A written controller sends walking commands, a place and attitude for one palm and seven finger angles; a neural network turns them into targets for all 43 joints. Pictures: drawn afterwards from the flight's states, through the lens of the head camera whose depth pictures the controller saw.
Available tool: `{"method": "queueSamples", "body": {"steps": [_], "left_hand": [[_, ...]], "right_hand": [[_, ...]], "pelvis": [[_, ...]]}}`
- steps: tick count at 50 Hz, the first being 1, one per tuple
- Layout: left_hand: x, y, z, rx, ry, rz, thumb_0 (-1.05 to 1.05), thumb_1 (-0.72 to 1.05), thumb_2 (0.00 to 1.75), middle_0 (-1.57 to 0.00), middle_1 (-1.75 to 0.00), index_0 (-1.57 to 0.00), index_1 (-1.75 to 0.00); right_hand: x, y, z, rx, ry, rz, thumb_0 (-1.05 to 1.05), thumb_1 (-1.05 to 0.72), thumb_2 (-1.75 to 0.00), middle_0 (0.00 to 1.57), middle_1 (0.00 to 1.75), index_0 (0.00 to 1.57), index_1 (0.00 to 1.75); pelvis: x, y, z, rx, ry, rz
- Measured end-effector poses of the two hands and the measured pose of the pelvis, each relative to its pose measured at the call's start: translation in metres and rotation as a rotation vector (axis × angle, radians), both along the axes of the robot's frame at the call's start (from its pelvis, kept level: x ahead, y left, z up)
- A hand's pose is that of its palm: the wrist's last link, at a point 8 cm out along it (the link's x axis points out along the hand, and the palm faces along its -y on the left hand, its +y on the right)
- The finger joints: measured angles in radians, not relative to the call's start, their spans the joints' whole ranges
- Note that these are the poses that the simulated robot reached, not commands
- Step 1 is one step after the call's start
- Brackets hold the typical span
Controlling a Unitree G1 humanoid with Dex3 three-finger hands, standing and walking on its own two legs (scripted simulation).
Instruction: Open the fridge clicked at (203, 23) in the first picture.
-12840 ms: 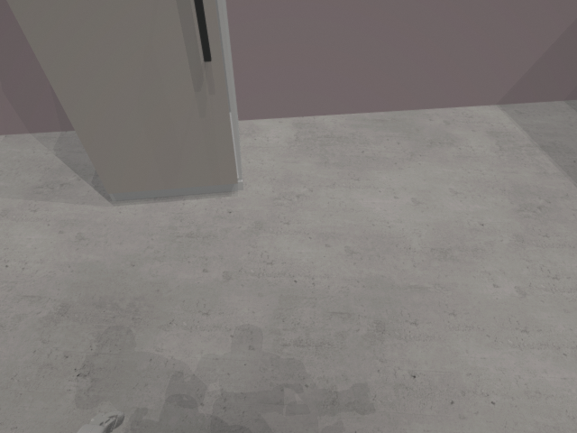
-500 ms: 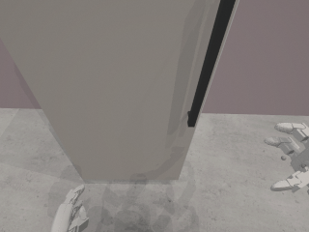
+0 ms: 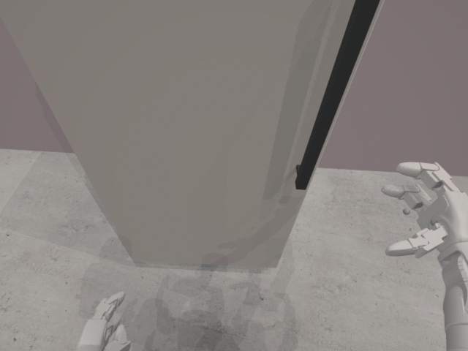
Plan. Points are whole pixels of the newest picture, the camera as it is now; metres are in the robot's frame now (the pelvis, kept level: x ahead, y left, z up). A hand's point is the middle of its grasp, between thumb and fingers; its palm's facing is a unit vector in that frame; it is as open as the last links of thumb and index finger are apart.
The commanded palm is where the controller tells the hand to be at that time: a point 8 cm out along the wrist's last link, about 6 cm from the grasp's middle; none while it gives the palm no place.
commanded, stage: move the hooked fingers beside the handle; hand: right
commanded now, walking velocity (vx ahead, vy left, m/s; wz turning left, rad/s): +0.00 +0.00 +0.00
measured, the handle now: (329, 91) +0.51 -0.13 +0.20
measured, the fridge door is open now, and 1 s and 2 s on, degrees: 0 0 0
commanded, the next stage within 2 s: feel for the door with the fingertips in 1.88 s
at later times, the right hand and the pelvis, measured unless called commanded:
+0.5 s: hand (378, 185) +0.38 -0.22 +0.10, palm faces -0.01 +1.00 +0.01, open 14.0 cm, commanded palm +0.36 -0.27 +0.11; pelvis +0.00 +0.00 +0.00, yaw +0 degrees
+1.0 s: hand (358, 165) +0.43 -0.20 +0.10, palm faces -0.03 +1.00 +0.01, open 14.0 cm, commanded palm +0.41 -0.25 +0.10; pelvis +0.00 +0.00 -0.01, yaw +1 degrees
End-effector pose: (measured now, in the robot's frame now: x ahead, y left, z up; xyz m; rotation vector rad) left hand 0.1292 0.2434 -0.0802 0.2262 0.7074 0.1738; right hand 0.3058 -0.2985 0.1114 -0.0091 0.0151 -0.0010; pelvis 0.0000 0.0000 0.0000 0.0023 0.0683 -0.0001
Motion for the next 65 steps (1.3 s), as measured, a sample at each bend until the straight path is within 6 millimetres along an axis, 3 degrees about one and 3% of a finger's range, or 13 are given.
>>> {"method": "queueSamples", "body": {"steps": [17, 32, 57, 65], "left_hand": [[-0.011, 0.011, -0.009, 0.015, 0.093, 0.028, 0.01, 0.91, 0.9, -0.21, -0.3, -0.2, -0.3], [-0.025, 0.011, -0.017, 0.011, 0.176, 0.046, 0.01, 0.91, 0.9, -0.2, -0.3, -0.2, -0.3], [-0.079, 0.011, -0.032, 0.011, 0.346, 0.107, 0.01, 0.91, 0.9, -0.2, -0.3, -0.2, -0.3], [-0.098, 0.012, -0.034, -0.001, 0.394, 0.145, 0.01, 0.91, 0.9, -0.2, -0.3, -0.2, -0.3]], "right_hand": [[0.044, 0.018, -0.004, 0.012, 0.007, 0.019, -0.01, 0.5, -0.3, 0.3, 1.2, 0.29, 1.2], [0.071, 0.03, -0.009, 0.013, 0.011, 0.012, -0.01, 0.5, -0.3, 0.3, 1.2, 0.3, 1.2], [0.124, 0.055, -0.013, 0.021, 0.015, 0.036, -0.01, 0.5, -0.3, 0.3, 1.2, 0.3, 1.2], [0.127, 0.048, -0.018, 0.019, 0.009, 0.026, -0.01, 0.5, -0.3, 0.3, 1.2, 0.3, 1.2]], "pelvis": [[0.003, 0.003, -0.001, 0.0, 0.033, 0.0], [0.003, 0.002, -0.003, 0.0, 0.054, 0.003], [-0.004, -0.004, -0.011, 0.002, 0.115, 0.012], [-0.002, -0.005, -0.012, 0.0, 0.132, 0.03]]}}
